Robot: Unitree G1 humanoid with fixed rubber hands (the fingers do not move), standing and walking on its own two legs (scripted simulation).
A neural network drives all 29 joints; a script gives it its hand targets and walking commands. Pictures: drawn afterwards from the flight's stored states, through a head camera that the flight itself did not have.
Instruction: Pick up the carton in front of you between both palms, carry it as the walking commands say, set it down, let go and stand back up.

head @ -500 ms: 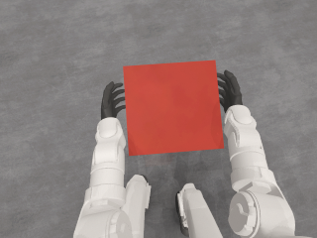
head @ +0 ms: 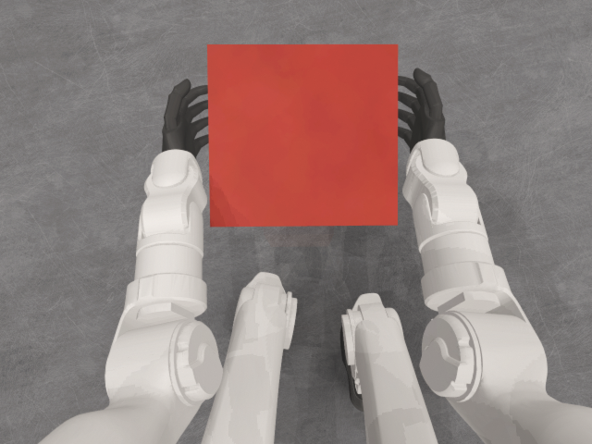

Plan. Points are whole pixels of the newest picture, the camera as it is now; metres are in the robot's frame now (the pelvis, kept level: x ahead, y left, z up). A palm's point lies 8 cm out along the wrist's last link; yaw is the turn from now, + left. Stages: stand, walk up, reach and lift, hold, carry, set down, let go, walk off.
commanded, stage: set down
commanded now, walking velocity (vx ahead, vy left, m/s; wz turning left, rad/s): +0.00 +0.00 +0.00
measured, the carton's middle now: (300, 154) +0.48 +0.08 -0.18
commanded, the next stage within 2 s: none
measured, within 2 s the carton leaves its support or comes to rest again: rests again in 1.12 s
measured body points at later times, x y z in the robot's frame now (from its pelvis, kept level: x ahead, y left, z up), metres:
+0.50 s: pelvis -0.02 +0.01 -0.10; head +0.31 +0.07 +0.19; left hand +0.47 +0.25 -0.25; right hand +0.53 -0.05 -0.24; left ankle +0.12 +0.13 -0.49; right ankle +0.07 -0.12 -0.49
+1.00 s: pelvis -0.02 -0.01 -0.13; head +0.33 +0.02 +0.15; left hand +0.47 +0.24 -0.30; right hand +0.53 -0.06 -0.30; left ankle +0.12 +0.13 -0.49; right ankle +0.07 -0.11 -0.49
